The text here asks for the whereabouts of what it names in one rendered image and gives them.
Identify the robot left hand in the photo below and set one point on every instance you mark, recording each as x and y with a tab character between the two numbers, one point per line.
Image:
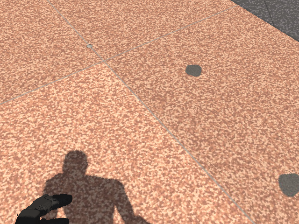
41	206

